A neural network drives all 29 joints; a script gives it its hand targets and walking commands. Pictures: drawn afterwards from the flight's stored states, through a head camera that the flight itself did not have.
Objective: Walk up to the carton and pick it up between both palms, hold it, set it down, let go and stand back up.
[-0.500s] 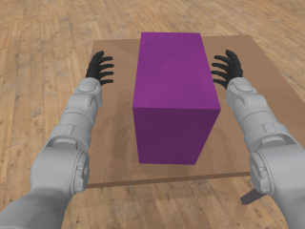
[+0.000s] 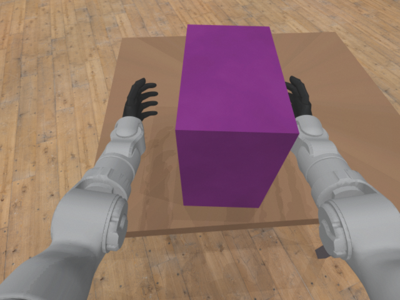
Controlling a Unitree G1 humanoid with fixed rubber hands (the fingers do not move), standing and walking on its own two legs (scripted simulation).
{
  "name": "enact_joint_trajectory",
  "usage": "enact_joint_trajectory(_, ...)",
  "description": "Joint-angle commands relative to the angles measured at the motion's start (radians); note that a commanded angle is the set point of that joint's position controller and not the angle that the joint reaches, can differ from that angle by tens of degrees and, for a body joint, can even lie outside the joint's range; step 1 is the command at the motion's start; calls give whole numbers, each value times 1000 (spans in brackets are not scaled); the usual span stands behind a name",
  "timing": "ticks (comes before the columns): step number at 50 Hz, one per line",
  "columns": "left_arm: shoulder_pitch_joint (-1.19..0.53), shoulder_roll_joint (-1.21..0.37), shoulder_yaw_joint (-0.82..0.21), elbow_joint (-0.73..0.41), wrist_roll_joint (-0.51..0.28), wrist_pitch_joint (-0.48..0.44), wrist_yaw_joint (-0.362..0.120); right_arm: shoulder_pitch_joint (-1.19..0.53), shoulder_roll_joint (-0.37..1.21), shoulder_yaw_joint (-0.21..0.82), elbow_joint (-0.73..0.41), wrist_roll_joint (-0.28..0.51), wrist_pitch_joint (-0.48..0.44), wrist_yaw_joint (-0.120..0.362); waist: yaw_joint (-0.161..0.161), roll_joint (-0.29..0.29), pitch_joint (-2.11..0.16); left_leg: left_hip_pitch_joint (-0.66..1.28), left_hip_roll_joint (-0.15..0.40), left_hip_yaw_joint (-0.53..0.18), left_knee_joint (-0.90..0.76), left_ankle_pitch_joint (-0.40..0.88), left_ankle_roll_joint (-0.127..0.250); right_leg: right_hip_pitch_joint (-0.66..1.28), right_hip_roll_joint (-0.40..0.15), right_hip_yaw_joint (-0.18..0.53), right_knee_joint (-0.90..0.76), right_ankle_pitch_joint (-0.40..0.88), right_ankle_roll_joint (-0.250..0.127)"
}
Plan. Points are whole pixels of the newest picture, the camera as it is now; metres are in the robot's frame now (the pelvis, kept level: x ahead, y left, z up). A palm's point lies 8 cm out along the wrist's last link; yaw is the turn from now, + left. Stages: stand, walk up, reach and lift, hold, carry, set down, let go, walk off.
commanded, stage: reach and lift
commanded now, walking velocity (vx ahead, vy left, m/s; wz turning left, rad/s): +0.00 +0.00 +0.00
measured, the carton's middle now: (224, 120) +0.49 -0.02 +0.06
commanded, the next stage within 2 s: none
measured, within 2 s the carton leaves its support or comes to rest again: neither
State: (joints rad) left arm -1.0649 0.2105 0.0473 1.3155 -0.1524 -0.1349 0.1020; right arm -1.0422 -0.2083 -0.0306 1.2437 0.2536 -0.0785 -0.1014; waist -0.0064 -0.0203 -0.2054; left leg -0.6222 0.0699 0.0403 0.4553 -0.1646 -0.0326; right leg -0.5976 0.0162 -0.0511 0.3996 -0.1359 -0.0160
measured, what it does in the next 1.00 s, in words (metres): stands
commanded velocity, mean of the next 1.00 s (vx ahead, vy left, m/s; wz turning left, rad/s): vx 0.00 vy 0.00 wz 0.00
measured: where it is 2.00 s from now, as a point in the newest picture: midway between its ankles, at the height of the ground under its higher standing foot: outside the picture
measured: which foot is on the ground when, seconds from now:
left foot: down 0.00-1.00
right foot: down 0.00-1.00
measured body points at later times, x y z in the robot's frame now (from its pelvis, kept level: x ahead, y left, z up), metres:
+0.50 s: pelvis +0.00 +0.01 +0.01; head +0.08 +0.02 +0.45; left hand +0.48 +0.12 +0.11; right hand +0.47 -0.15 +0.11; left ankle +0.01 +0.13 -0.73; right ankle +0.01 -0.11 -0.73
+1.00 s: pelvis +0.03 +0.01 +0.01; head +0.09 +0.03 +0.46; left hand +0.48 +0.12 +0.10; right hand +0.46 -0.15 +0.11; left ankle +0.01 +0.13 -0.73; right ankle +0.01 -0.11 -0.73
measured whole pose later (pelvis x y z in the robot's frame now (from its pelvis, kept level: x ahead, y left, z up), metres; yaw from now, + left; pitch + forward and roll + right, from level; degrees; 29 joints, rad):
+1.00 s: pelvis +0.03 +0.01 +0.01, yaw -2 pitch +5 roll +0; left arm -0.86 -0.16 0.59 0.78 0.49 0.04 0.02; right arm -0.82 0.11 -0.61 0.84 -0.43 -0.11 0.00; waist -0.01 -0.04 0.03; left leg -0.21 0.05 0.10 0.32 -0.19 -0.01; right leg -0.22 0.00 0.00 0.31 -0.17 0.01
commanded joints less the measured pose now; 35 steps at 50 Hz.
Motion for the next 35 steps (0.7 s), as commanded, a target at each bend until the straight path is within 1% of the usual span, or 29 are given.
enact_joint_trajectory(1,-486,88,-5,-145,-2,-33,10,-453,-156,-20,-141,2,-33,5,-1,58,-725,374,-50,8,41,352,-44,297,20,18,24,342,33)
enact_joint_trajectory(4,-487,64,9,-141,14,-28,15,-456,-138,-21,-136,-4,-27,12,6,57,-719,382,-48,5,45,360,-42,281,19,17,22,335,29)
enact_joint_trajectory(5,-490,64,14,-127,20,-25,15,-461,-130,-22,-132,-6,-24,14,12,49,-701,376,-48,6,39,342,-41,279,17,17,19,314,28)
enact_joint_trajectory(7,-494,54,25,-126,31,-26,17,-460,-114,-32,-125,-19,-20,15,13,39,-675,354,-49,8,28,320,-32,282,15,20,14,297,31)
enact_joint_trajectory(8,-502,41,36,-125,39,-26,19,-468,-104,-40,-127,-35,-18,16,14,31,-672,348,-49,10,21,305,-30,285,14,20,13,281,31)
enact_joint_trajectory(9,-505,41,48,-127,57,-25,22,-468,-98,-55,-124,-50,-17,15,17,38,-670,345,-51,14,17,294,-29,286,14,20,12,274,31)
enact_joint_trajectory(11,-514,21,69,-145,78,-25,26,-463,-73,-91,-142,-88,-14,11,7,34,-676,339,-54,19,12,290,-28,305,12,24,11,284,31)
enact_joint_trajectory(14,-509,-26,123,-157,145,-17,22,-460,-14,-152,-157,-164,-8,5,6,31,-651,335,-59,29,-1,284,-23,338,11,23,5,301,31)
enact_joint_trajectory(15,-510,-53,144,-182,170,-16,20,-463,17,-175,-180,-192,-10,6,8,31,-652,338,-59,33,-9,282,-20,352,10,23,2,302,31)
enact_joint_trajectory(16,-501,-75,172,-185,206,-11,16,-454,61,-193,-191,-226,-9,11,16,29,-642,337,-62,40,-18,288,-15,372,9,23,-1,314,31)
enact_joint_trajectory(17,-497,-109,204,-199,246,-6,7,-449,104,-221,-200,-266,-7,20,16,25,-630,339,-65,45,-32,283,-11,399,8,23,-9,320,33)
enact_joint_trajectory(18,-487,-136,250,-219,297,-1,-3,-434,151,-255,-221,-318,-9,30,23,18,-619,336,-68,53,-45,289,-6,435,6,22,-12,339,36)
enact_joint_trajectory(20,-451,-206,358,-258,434,10,-33,-407,258,-345,-264,-457,-21,56,36,6,-598,331,-79,76,-83,292,7,535,5,18,-19,394,46)
enact_joint_trajectory(21,-428,-262,418,-273,513,19,-55,-389,347,-387,-285,-538,-27,75,48,4,-551,327,-84,90,-110,276,16,594,3,17,-27,418,52)
enact_joint_trajectory(22,-420,-380,448,-282,578,28,-86,-388,483,-415,-306,-618,-30,106,52,-3,-510,322,-86,95,-141,253,26,647,2,12,-38,429,56)
enact_joint_trajectory(23,-406,-484,452,-292,623,37,-113,-367,610,-430,-317,-686,-32,140,53,-1,-486,329,-87,102,-165,235,33,687,1,5,-46,435,58)
enact_joint_trajectory(24,-367,-548,453,-294,648,48,-129,-337,676,-440,-334,-733,-35,169,56,3,-475,351,-84,108,-176,237,34,711,1,-3,-48,449,57)
enact_joint_trajectory(25,-331,-577,453,-305,662,60,-136,-309,706,-444,-342,-766,-36,188,56,-5,-466,377,-80,112,-178,250,35,721,3,-7,-46,460,56)
enact_joint_trajectory(26,-306,-580,465,-316,677,74,-139,-282,725,-445,-346,-785,-34,200,62,-9,-438,383,-80,118,-179,253,37,734,0,-10,-46,462,59)
enact_joint_trajectory(27,-283,-575,480,-325,687,88,-141,-264,728,-443,-341,-797,-31,206,62,-26,-395,380,-79,125,-186,243,40,747,-3,-13,-44,463,67)
enact_joint_trajectory(28,-264,-569,491,-342,693,99,-144,-250,732,-437,-348,-804,-32,208,67,-37,-369,371,-80,131,-192,233,44,760,-6,-15,-40,464,75)
enact_joint_trajectory(30,-244,-566,493,-380,694,113,-147,-228,732,-428,-354,-814,-42,206,71,-38,-339,380,-78,138,-191,254,48,755,-9,-20,-34,471,85)
enact_joint_trajectory(31,-231,-567,488,-391,689,117,-145,-222,729,-421,-357,-814,-49,205,70,-44,-330,399,-76,137,-186,273,49,743,-6,-26,-34,474,87)
enact_joint_trajectory(33,-221,-579,465,-408,675,122,-142,-216,733,-404,-353,-798,-62,203,68,-29,-310,428,-74,136,-164,324,42,710,-3,-30,-33,484,84)
enact_joint_trajectory(35,-201,-596,446,-422,667,127,-141,-201,752,-378,-342,-782,-70,204,67,-28,-292,462,-71,139,-139,368,35,692,2,-34,-31,504,83)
